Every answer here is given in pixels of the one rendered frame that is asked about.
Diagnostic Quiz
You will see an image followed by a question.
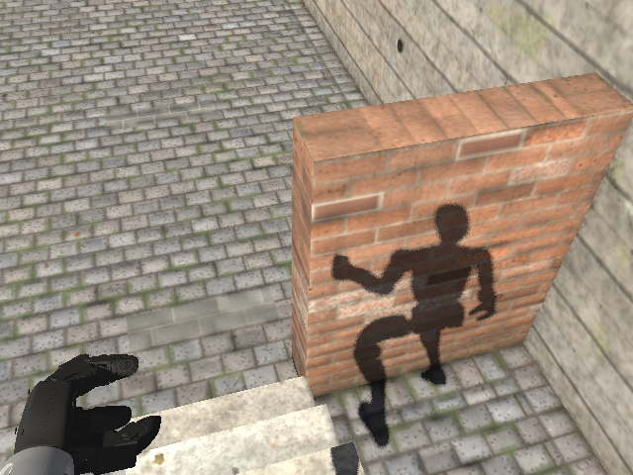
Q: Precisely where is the left robot forearm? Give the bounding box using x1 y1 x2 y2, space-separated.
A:
0 446 74 475

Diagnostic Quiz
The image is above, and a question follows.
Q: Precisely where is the left robot hand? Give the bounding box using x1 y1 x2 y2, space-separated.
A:
14 353 161 475

